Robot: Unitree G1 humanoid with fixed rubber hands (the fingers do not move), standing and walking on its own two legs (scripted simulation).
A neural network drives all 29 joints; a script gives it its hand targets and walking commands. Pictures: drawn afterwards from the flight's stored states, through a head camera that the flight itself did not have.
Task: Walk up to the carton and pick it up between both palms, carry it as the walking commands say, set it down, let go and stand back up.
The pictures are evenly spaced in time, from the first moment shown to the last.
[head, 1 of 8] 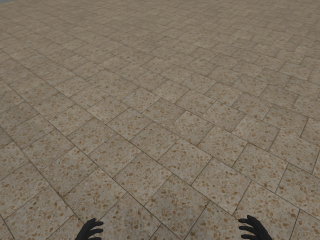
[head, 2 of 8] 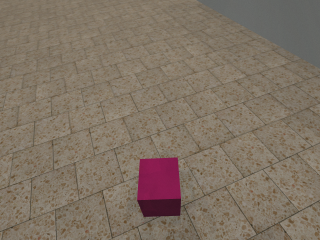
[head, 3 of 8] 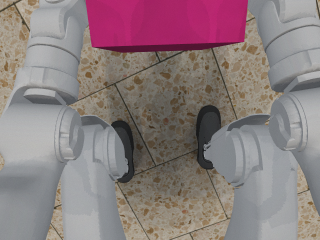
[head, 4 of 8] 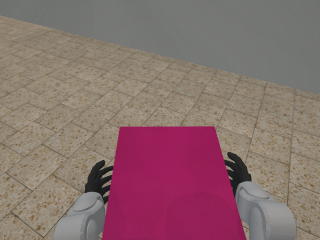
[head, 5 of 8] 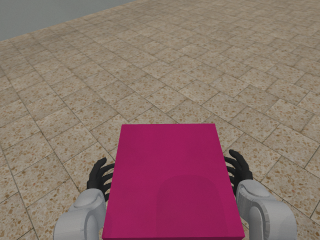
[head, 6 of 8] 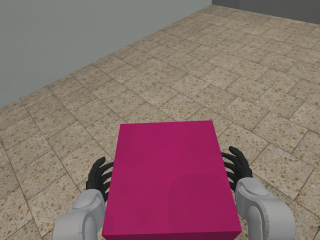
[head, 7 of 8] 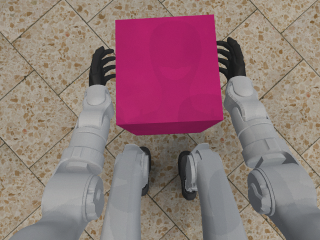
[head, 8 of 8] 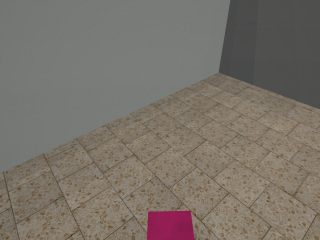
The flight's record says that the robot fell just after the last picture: no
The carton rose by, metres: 0.68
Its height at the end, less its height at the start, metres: +0.00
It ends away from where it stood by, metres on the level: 7.08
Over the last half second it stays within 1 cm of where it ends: yes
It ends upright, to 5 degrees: yes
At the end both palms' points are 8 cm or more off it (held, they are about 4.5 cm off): yes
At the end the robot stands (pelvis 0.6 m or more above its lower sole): yes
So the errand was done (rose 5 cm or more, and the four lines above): yes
